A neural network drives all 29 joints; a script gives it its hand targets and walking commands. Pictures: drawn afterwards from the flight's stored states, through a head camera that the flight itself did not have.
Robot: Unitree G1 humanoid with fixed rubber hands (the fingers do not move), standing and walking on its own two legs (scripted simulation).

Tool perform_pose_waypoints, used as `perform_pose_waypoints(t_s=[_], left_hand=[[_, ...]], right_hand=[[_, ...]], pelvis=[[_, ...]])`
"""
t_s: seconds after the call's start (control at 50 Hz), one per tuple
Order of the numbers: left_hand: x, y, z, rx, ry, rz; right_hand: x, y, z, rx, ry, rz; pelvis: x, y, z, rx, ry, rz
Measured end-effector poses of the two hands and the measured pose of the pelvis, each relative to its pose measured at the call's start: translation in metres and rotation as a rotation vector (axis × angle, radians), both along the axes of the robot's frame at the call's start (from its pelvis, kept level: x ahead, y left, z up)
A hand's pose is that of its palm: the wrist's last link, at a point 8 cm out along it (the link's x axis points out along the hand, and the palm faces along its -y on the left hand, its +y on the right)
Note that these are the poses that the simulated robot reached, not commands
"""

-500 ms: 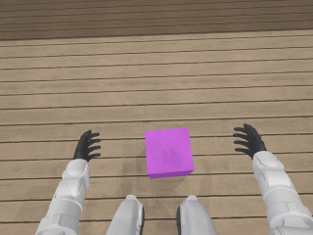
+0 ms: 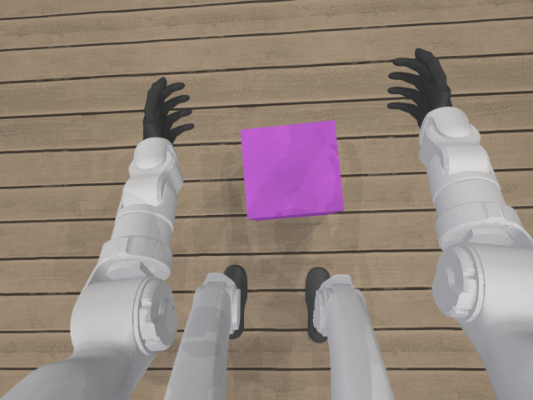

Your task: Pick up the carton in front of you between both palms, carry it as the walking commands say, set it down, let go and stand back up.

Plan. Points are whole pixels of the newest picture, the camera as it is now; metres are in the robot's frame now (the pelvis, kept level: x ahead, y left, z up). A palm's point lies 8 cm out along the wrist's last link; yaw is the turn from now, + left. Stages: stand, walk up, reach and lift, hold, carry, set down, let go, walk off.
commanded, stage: reach and lift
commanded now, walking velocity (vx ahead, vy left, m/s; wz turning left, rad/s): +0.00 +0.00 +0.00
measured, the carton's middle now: (290, 177) +0.47 -0.02 -0.49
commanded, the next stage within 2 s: none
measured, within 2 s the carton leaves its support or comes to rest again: leaves its support in 1.56 s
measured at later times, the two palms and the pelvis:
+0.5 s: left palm (199, 173) +0.46 +0.18 -0.35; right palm (379, 160) +0.48 -0.21 -0.35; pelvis -0.03 +0.02 -0.19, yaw +1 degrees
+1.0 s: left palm (209, 168) +0.48 +0.17 -0.41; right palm (362, 166) +0.49 -0.19 -0.43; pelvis -0.03 +0.01 -0.25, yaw +2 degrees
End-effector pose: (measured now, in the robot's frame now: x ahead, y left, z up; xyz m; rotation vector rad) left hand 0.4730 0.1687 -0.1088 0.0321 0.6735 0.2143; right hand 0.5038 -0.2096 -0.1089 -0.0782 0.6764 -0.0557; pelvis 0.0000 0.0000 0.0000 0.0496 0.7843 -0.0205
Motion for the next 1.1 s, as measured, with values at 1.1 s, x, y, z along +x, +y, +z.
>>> perform_pose_waypoints(t_s=[1.1], left_hand=[[0.005,-0.003,-0.3,-0.016,0.089,-0.04]], right_hand=[[-0.018,0.022,-0.311,0.007,0.054,-0.024]], pelvis=[[-0.031,0.012,-0.242,0.002,-0.111,0.031]])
